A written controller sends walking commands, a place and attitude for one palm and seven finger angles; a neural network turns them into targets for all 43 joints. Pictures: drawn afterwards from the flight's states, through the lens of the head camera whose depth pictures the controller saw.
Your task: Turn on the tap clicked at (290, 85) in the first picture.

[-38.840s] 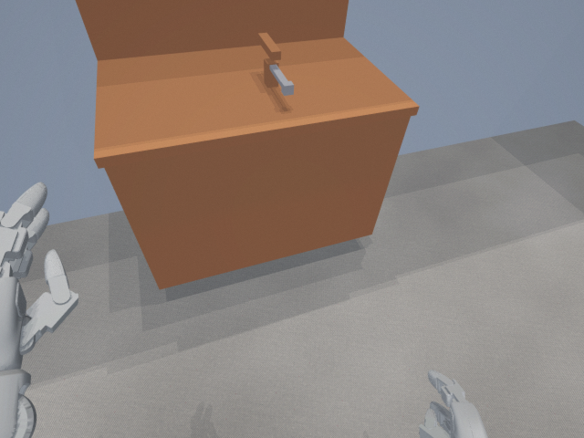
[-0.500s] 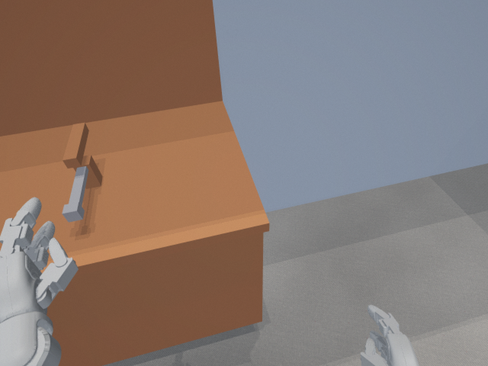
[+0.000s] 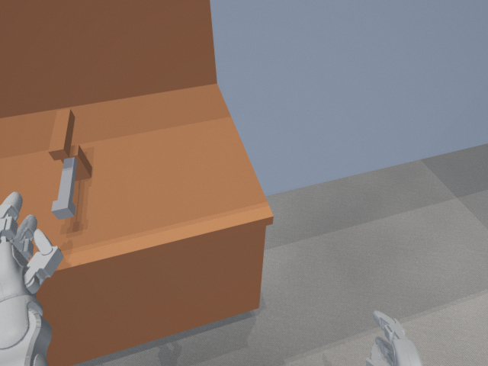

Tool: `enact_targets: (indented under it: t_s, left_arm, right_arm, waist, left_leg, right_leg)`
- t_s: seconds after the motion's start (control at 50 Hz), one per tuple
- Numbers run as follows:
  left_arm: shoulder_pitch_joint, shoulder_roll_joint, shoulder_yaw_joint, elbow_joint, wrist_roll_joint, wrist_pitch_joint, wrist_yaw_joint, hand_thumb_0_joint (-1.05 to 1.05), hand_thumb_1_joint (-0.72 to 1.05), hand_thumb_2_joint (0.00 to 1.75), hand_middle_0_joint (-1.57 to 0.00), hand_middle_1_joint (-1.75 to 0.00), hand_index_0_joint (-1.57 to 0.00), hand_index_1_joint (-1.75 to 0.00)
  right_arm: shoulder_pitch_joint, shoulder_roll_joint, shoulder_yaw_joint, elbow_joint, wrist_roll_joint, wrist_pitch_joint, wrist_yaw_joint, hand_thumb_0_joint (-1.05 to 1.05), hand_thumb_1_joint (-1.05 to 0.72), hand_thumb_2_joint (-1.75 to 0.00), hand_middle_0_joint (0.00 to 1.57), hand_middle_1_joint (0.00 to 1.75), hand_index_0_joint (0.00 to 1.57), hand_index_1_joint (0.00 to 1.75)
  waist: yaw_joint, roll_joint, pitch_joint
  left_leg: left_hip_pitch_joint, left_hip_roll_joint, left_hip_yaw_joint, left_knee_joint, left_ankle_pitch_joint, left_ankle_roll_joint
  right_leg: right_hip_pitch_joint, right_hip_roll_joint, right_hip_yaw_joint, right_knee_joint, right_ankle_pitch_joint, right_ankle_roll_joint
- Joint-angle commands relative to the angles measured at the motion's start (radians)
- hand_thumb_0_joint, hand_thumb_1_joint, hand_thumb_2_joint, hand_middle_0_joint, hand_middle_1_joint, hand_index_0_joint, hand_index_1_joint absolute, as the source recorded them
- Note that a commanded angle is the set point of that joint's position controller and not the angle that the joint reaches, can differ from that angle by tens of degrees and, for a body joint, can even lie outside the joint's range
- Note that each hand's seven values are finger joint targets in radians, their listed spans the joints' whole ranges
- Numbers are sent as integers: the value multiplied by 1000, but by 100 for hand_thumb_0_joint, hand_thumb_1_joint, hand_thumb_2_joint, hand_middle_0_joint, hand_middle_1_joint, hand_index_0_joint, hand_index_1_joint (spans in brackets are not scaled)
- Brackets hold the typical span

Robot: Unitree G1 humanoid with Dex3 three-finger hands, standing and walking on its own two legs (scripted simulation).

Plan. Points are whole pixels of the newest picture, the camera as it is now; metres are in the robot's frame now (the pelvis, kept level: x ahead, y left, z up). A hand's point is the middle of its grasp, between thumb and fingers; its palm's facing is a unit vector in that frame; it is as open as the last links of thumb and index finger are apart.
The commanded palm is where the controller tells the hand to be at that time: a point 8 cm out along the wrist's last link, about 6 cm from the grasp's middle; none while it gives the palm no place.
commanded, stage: reach beside the lever's end, fingers flat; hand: left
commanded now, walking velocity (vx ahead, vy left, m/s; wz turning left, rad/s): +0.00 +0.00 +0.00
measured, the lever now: (63, 208) +0.36 +0.38 +0.03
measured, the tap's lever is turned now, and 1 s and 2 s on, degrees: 0 0 0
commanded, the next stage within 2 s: push the lever round in 1.40 s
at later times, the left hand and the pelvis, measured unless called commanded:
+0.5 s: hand (51, 239) +0.28 +0.34 +0.06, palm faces +0.58 -0.81 -0.12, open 7.7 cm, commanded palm +0.24 +0.38 +0.06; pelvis +0.00 +0.02 -0.01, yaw +0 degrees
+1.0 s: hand (44, 228) +0.32 +0.40 +0.02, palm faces +0.61 -0.79 -0.12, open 7.8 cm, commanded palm +0.27 +0.42 +0.03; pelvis -0.02 +0.02 -0.04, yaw -1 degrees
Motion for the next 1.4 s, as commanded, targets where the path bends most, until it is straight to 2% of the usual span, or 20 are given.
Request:
enact_targets:
  t_s: [0.0,0.04,0.08,0.22,0.32,0.42,0.48,0.6,0.62,0.64,0.66,0.76,0.82,0.94,1.0,1.04,1.12,1.18,1.28,1.38]
  left_arm:
    - [-195,214,64,-216,9,-121,-1,0,90,90,-18,-24,-18,-24]
    - [-163,247,106,-165,12,-122,0,0,90,90,-18,-24,-18,-24]
    - [-175,232,95,-115,2,-118,-11,0,90,90,-18,-23,-18,-23]
    - [-226,261,120,-88,11,-124,-19,0,90,90,-17,-21,-17,-21]
    - [-300,277,132,-39,18,-177,-15,0,90,90,-17,-20,-17,-20]
    - [-343,278,110,25,22,-203,-38,0,90,90,-16,-19,-16,-19]
    - [-421,340,162,109,17,-194,-46,0,90,90,-16,-18,-16,-18]
    - [-503,451,237,176,26,-220,-68,0,90,90,-16,-17,-16,-17]
    - [-512,438,223,178,25,-229,-75,0,90,90,-16,-16,-16,-16]
    - [-485,472,258,213,35,-234,-74,0,90,90,-15,-16,-15,-16]
    - [-512,437,220,210,32,-242,-84,0,90,90,-15,-16,-15,-16]
    - [-529,432,218,341,9,-248,-133,0,90,90,-15,-15,-15,-15]
    - [-585,509,268,425,1,-243,-159,0,90,90,-15,-15,-15,-15]
    - [-724,618,318,405,48,-317,-153,0,90,90,-15,-15,-15,-15]
    - [-685,603,310,352,48,-340,-155,0,90,90,-15,-15,-15,-15]
    - [-656,563,280,337,43,-325,-161,0,90,90,-15,-15,-15,-15]
    - [-558,540,283,446,9,-242,-187,0,90,90,-15,-15,-15,-15]
    - [-505,539,300,444,6,-215,-176,0,90,90,-15,-15,-15,-15]
    - [-512,536,316,309,32,-292,-111,0,90,90,-15,-15,-15,-15]
    - [-593,481,261,310,35,-329,-113,0,90,90,-15,-15,-15,-15]
  right_arm:
    - [-73,-124,-46,-139,-4,-59,-2,0,-90,-90,20,30,20,30]
    - [-61,-129,-51,-130,-6,-52,-3,0,-90,-90,20,30,20,30]
    - [-59,-133,-52,-138,-2,-45,-1,0,-90,-90,20,30,20,30]
    - [-44,-133,-54,-150,-6,-21,1,0,-90,-90,20,30,20,30]
    - [-31,-137,-59,-134,-12,-9,7,0,-90,-90,20,30,20,30]
    - [-27,-142,-57,-127,-10,-1,4,0,-90,-90,20,30,20,30]
    - [-18,-152,-56,-118,-8,14,-9,0,-90,-90,20,30,20,30]
    - [8,-154,-53,-118,-15,35,-11,0,-90,-90,20,30,20,30]
    - [12,-153,-52,-119,-18,35,-7,0,-90,-90,20,30,20,30]
    - [25,-156,-56,-109,-17,42,-5,0,-90,-90,20,30,20,30]
    - [24,-154,-52,-117,-18,44,-2,0,-90,-90,20,30,20,30]
    - [49,-172,-57,-111,-12,57,1,0,-90,-90,20,30,20,30]
    - [60,-185,-56,-111,-7,66,-3,0,-90,-90,20,30,20,30]
    - [93,-192,-59,-100,-24,81,4,0,-90,-90,20,30,20,30]
    - [105,-194,-65,-108,-29,84,16,0,-90,-90,20,30,20,30]
    - [109,-196,-66,-111,-24,89,18,0,-90,-90,20,30,20,30]
    - [106,-197,-62,-131,-8,102,13,0,-90,-90,20,30,20,30]
    - [105,-194,-62,-148,-3,106,13,0,-90,-90,20,30,20,30]
    - [104,-184,-72,-145,-20,103,33,0,-90,-90,20,30,20,30]
    - [89,-182,-71,-118,-22,100,26,0,-90,-90,20,30,20,30]
  waist:
    - [-20,59,-208]
    - [-9,40,-204]
    - [-13,-8,-190]
    - [-4,53,-226]
    - [-23,37,-221]
    - [-32,69,-227]
    - [-41,8,-221]
    - [-26,94,-298]
    - [-32,108,-309]
    - [-24,102,-304]
    - [-35,130,-305]
    - [-52,45,-279]
    - [-54,11,-255]
    - [-53,144,-363]
    - [-45,180,-448]
    - [-54,188,-448]
    - [-47,65,-323]
    - [-31,58,-298]
    - [-34,122,-324]
    - [-72,127,-308]
  left_leg:
    - [159,6,-33,-62,205,9]
    - [148,11,-39,-60,223,5]
    - [120,12,-44,-60,210,2]
    - [132,15,-50,-44,269,-12]
    - [110,23,-69,-24,235,-18]
    - [93,27,-81,-13,184,-19]
    - [34,20,-72,-4,110,0]
    - [13,16,-61,29,136,4]
    - [24,15,-58,41,154,5]
    - [18,22,-63,42,157,4]
    - [22,20,-62,50,168,4]
    - [-43,23,-63,76,131,15]
    - [-118,22,-60,94,69,21]
    - [-70,33,-71,135,102,14]
    - [30,42,-87,129,178,-2]
    - [60,50,-98,124,206,-8]
    - [-67,36,-83,96,132,12]
    - [-74,36,-81,82,133,12]
    - [-1,51,-103,95,213,-11]
    - [-2,55,-118,100,117,-12]
  right_leg:
    - [-11,-42,78,-85,261,51]
    - [-15,-37,71,-77,268,50]
    - [-23,-36,66,-71,260,51]
    - [-37,-31,61,-44,275,45]
    - [-96,-23,57,-22,220,46]
    - [-143,-22,59,-3,165,43]
    - [-146,-24,68,-9,138,49]
    - [-136,-22,78,21,159,45]
    - [-143,-22,79,28,174,46]
    - [-148,-19,77,30,167,45]
    - [-163,-19,77,39,176,45]
    - [-205,-14,74,54,156,50]
    - [-235,-15,79,64,110,54]
    - [-288,-9,86,118,94,47]
    - [-284,1,73,124,121,41]
    - [-295,2,67,122,121,42]
    - [-254,2,63,89,115,49]
    - [-249,1,58,81,115,50]
    - [-289,8,55,109,126,42]
    - [-347,7,61,124,74,42]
